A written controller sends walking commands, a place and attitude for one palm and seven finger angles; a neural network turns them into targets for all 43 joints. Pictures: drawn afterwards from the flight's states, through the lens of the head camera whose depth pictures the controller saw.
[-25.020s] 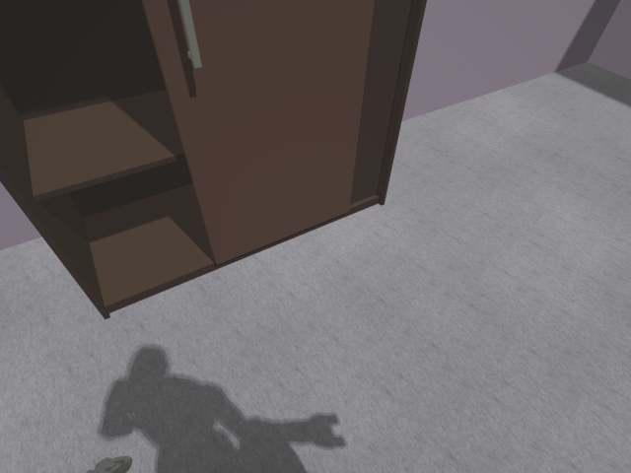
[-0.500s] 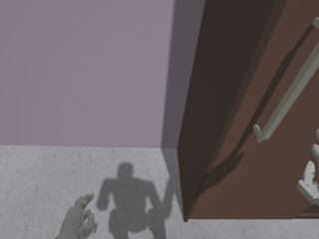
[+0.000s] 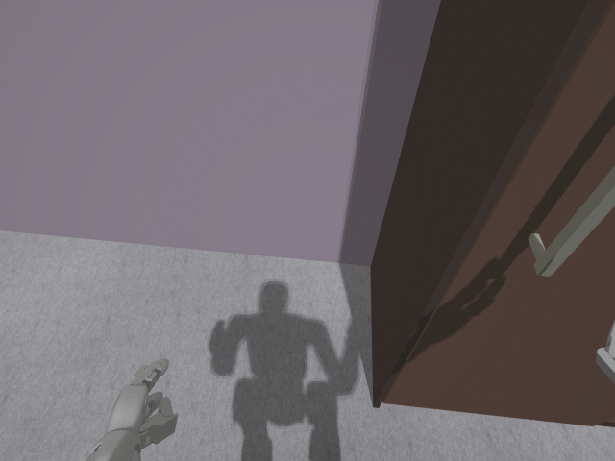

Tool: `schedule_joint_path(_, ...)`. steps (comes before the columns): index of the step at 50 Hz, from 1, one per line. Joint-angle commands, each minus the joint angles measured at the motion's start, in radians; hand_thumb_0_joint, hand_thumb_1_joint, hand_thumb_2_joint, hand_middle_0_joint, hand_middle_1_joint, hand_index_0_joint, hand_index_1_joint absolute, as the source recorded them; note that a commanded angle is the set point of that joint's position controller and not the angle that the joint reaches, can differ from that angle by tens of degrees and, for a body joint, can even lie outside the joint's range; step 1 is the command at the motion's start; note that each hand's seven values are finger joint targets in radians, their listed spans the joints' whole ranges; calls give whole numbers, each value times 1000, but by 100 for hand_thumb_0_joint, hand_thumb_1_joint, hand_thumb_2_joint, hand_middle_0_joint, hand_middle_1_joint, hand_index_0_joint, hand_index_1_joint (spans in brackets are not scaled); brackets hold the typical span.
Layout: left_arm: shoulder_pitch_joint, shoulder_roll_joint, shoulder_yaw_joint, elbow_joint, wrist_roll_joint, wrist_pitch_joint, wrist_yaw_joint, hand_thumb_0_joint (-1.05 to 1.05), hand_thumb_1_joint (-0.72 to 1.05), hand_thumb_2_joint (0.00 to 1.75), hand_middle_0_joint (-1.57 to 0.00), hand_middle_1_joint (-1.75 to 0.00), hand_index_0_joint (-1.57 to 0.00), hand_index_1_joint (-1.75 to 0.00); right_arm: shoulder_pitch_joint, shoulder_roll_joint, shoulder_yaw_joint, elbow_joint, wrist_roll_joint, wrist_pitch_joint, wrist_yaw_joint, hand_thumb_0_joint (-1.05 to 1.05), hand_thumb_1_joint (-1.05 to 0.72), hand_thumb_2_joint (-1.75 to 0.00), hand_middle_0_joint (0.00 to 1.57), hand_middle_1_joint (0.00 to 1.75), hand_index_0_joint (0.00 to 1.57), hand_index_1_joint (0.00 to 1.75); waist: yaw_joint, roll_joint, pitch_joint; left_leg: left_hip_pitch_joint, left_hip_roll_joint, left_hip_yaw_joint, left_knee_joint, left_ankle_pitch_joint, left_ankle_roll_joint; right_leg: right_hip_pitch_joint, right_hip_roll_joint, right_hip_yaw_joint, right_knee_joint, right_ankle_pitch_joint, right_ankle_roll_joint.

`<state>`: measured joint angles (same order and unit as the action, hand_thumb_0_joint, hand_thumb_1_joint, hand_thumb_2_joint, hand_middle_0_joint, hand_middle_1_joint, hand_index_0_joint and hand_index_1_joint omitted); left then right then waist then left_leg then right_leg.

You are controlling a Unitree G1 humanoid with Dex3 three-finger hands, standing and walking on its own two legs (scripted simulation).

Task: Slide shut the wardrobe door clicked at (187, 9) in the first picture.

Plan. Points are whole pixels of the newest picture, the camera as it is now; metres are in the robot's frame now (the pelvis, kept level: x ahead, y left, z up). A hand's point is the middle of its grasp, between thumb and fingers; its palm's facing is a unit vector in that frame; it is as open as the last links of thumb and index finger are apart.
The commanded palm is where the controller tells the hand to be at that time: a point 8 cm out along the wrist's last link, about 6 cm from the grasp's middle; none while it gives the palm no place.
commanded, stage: step back with the hand held close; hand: right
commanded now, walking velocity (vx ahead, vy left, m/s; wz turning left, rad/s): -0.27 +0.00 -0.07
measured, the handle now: (608, 170) +0.38 -0.31 +0.23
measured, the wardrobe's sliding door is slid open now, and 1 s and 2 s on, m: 0.00 0.00 0.00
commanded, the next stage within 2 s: stop stepping back and stand still in 0.84 s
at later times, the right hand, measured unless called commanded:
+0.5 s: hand out of the picture +0.10 -0.32 +0.15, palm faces +0.49 +0.77 -0.41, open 7.4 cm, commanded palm +0.03 -0.35 +0.18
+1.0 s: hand out of the picture +0.01 -0.37 +0.19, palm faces +0.43 +0.85 -0.32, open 7.5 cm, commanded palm -0.06 -0.40 +0.18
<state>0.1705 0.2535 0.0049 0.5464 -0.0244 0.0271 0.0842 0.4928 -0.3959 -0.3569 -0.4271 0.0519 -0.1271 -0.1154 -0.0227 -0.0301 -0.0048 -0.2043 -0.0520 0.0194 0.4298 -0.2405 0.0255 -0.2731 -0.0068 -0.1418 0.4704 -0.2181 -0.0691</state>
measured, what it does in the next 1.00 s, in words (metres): walks backwards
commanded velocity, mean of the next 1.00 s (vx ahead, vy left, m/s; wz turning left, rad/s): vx -0.29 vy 0.01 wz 0.00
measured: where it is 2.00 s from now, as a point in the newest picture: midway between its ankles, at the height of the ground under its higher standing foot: outside the picture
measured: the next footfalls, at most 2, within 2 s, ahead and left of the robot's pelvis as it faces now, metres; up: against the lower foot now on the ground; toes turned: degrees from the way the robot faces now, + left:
left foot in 1.08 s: -0.33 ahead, +0.03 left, -0.01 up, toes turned +11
right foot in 1.14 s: -0.10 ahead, -0.19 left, +0.00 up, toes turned +8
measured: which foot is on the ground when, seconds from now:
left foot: down 0.00-0.74, up 0.76-1.00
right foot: down 0.00-1.00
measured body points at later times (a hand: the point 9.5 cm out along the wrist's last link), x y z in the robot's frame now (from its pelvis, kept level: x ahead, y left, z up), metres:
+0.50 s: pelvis -0.09 -0.05 -0.01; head -0.06 -0.07 +0.44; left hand +0.10 +0.17 -0.09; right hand +0.07 -0.36 +0.17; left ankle -0.08 +0.11 -0.74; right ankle +0.02 -0.07 -0.74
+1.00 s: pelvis -0.19 -0.10 +0.01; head -0.19 -0.17 +0.45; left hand -0.02 +0.11 -0.05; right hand -0.02 -0.41 +0.20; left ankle -0.35 +0.03 -0.67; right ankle -0.04 -0.12 -0.73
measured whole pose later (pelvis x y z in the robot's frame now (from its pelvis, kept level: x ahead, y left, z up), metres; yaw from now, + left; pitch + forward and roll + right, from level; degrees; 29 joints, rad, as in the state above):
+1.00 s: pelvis -0.19 -0.10 +0.01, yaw +0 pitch +3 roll +9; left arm 0.23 0.15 0.00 0.63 0.02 -0.12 0.03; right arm 0.47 -0.43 -0.39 -0.59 0.05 -0.22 -0.13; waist -0.02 -0.01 -0.06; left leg -0.16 -0.13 0.10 0.75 -0.56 0.04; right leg -0.41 -0.03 -0.06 0.20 0.06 0.00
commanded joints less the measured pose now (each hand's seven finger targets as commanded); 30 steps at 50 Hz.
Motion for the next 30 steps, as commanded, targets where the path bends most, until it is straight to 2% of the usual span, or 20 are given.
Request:
schedule_joint_path(1, -80, 101, 39, -189, 4, -39, 11, 0, 90, 90, -20, -30, -20, -30, 21, -233, -189, -248, 11, -75, -41, 0, -90, -90, 20, 30, 20, 30, -10, 11, -202, 18, 143, -144, 31, 490, -52, 118, -111, 169, -6, 340, 0)
schedule_joint_path(4, -74, 112, 42, -193, 7, -46, 13, 0, 90, 90, -20, -30, -20, -30, 36, -235, -199, -267, 13, -84, -45, 0, -90, -90, 20, 30, 20, 30, -10, -37, -178, 24, 126, -146, 47, 371, -40, 34, -127, 208, -41, 236, -4)
schedule_joint_path(6, -62, 115, 41, -195, 8, -58, 11, 0, 90, 90, -20, -30, -20, -30, 43, -227, -199, -274, 7, -94, -47, 0, -90, -90, 20, 30, 20, 30, -8, -64, -162, 47, 100, -127, 81, 249, -23, -35, -151, 248, -91, 138, -10)
schedule_joint_path(9, -67, 126, 47, -196, 11, -84, 13, 0, 90, 90, -20, -30, -20, -30, 21, -217, -209, -272, -4, -109, -45, 0, -90, -90, 20, 30, 20, 30, -12, -126, -115, 131, 54, -85, 190, 102, -26, -224, -210, 317, -210, -164, -41)
schedule_joint_path(11, -50, 126, 48, -187, 16, -100, 11, 0, 90, 90, -20, -30, -20, -30, -3, -203, -210, -258, -18, -116, -45, 0, -90, -90, 20, 30, 20, 30, -9, -139, -75, 166, 37, -53, 258, 8, -21, -338, -244, 357, -287, -364, -46)
schedule_joint_path(13, -41, 124, 53, -173, 17, -111, 9, 0, 90, 90, -20, -30, -20, -30, -6, -203, -215, -229, -25, -122, -44, 0, -90, -90, 20, 30, 20, 30, -6, -95, -53, 171, 26, -41, 285, -51, -17, -390, -254, 371, -314, -454, -44)
schedule_joint_path(14, -39, 125, 56, -174, 18, -115, 10, 0, 90, 90, -20, -30, -20, -30, -17, -209, -219, -237, -23, -129, -43, 0, -90, -90, 20, 30, 20, 30, -8, -65, -54, 165, 28, -47, 259, -57, -12, -387, -246, 373, -296, -448, -42)
schedule_joint_path(15, -33, 122, 55, -164, 17, -121, 7, 0, 90, 90, -20, -30, -20, -30, -13, -194, -204, -232, -22, -134, -41, 0, -90, -90, 20, 30, 20, 30, -2, -46, -51, 126, 33, -52, 208, -64, -4, -339, -228, 354, -273, -420, -25)
schedule_joint_path(17, -30, 118, 50, -152, 19, -133, 2, 0, 90, 90, -20, -30, -20, -30, -37, -171, -168, -256, -14, -145, -35, 0, -90, -90, 20, 30, 20, 30, 5, -43, -63, 34, 45, -92, 98, -82, 19, -216, -178, 327, -237, -354, 30)
schedule_joint_path(18, -25, 117, 48, -143, 22, -141, 0, 0, 90, 90, -20, -30, -20, -30, -58, -175, -162, -265, -11, -151, -36, 0, -90, -90, 20, 30, 20, 30, 7, -36, -78, -18, 57, -114, 49, -74, 30, -131, -152, 311, -218, -279, 61)
schedule_joint_path(19, -27, 116, 51, -133, 24, -146, 1, 0, 90, 90, -20, -30, -20, -30, -90, -177, -154, -297, -8, -161, -39, 0, -90, -90, 20, 30, 20, 30, 9, -52, -122, -51, 79, -141, 19, -8, 38, -29, -131, 276, -169, -139, 80)
schedule_joint_path(20, -33, 109, 50, -129, 17, -154, 0, 0, 90, 90, -20, -30, -20, -30, -105, -172, -136, -312, -10, -162, -40, 0, -90, -90, 20, 30, 20, 30, 9, -24, -176, -63, 74, -130, 31, 18, 33, 47, -127, 260, -150, -86, 90)
schedule_joint_path(21, -37, 118, 54, -128, 17, -159, 1, 0, 90, 90, -20, -30, -20, -30, -103, -178, -140, -310, -13, -162, -41, 0, -90, -90, 20, 30, 20, 30, 6, -28, -190, -61, 58, -115, 48, -9, 22, 57, -141, 276, -171, -122, 81)
schedule_joint_path(23, -53, 121, 56, -138, 18, -161, 0, 0, 90, 90, -20, -30, -20, -30, -93, -182, -160, -313, -24, -160, -43, 0, -90, -90, 20, 30, 20, 30, -2, -118, -169, 16, 15, -74, 106, -85, 5, -63, -181, 324, -276, -331, 65)
schedule_joint_path(24, -58, 124, 57, -139, 22, -159, 3, 0, 90, 90, -20, -30, -20, -30, -78, -200, -189, -297, -21, -158, -44, 0, -90, -90, 20, 30, 20, 30, -10, -133, -159, 72, 2, -56, 137, -95, 3, -140, -194, 342, -310, -388, 56)
schedule_joint_path(26, -59, 111, 56, -146, 23, -154, -4, 0, 90, 90, -20, -30, -20, -30, -64, -210, -204, -301, -16, -158, -42, 0, -90, -90, 20, 30, 20, 30, -13, -125, -142, 97, -6, -45, 148, -122, 19, -195, -183, 322, -316, -414, 77)
schedule_joint_path(27, -57, 104, 58, -146, 22, -150, -7, 0, 90, 90, -20, -30, -20, -30, -45, -214, -212, -294, -10, -159, -41, 0, -90, -90, 20, 30, 20, 30, -10, -99, -141, 69, 5, -60, 112, -139, 31, -182, -165, 292, -275, -390, 81)
schedule_joint_path(28, -51, 99, 59, -145, 21, -146, -11, 0, 90, 90, -20, -30, -20, -30, -23, -212, -209, -282, -6, -159, -40, 0, -90, -90, 20, 30, 20, 30, -5, -62, -126, -3, 32, -101, 47, -165, 49, -145, -132, 253, -208, -361, 85)
schedule_joint_path(29, -41, 93, 61, -138, 18, -143, -14, 0, 90, 90, -20, -30, -20, -30, 0, -223, -219, -279, 1, -163, -41, 0, -90, -90, 20, 30, 20, 30, 0, 23, -136, -111, 90, -173, -43, -199, 74, -60, -93, 209, -84, -289, 79)
schedule_joint_path(30, -29, 79, 57, -131, 18, -140, -20, 0, 90, 90, -20, -30, -20, -30, 3, -219, -206, -278, 3, -165, -44, 0, -90, -90, 20, 30, 20, 30, 9, 137, -117, -277, 194, -296, -145, -234, 120, 44, -41, 170, 108, -197, 80)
